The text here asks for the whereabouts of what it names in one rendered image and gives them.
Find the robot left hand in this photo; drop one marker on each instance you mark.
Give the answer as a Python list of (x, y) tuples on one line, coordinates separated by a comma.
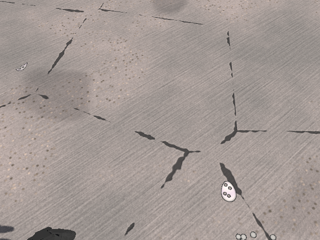
[(53, 234)]

